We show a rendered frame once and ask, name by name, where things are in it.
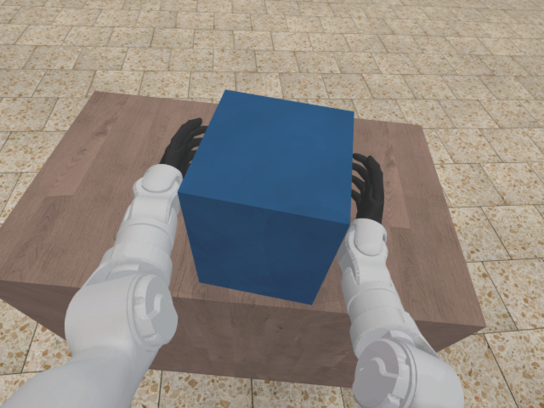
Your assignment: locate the robot right forearm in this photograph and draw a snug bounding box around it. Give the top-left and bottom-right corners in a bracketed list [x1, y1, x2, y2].
[337, 218, 442, 360]

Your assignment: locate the left robot upper arm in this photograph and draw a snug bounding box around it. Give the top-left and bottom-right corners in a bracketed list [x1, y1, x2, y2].
[0, 273, 178, 408]

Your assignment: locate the pedestal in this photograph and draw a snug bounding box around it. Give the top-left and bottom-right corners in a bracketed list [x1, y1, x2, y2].
[0, 91, 487, 388]

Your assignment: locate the robot left forearm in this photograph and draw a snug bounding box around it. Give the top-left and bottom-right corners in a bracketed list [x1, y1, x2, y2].
[65, 164, 183, 348]

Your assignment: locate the carton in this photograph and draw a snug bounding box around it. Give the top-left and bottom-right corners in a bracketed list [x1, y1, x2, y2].
[178, 89, 354, 305]

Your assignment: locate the left robot hand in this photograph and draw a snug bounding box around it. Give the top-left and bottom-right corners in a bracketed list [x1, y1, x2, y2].
[159, 118, 208, 179]

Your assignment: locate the right robot hand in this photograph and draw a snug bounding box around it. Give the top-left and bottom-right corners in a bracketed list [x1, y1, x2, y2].
[351, 153, 384, 224]

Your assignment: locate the right robot upper arm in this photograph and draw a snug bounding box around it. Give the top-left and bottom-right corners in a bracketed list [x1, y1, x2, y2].
[352, 337, 464, 408]

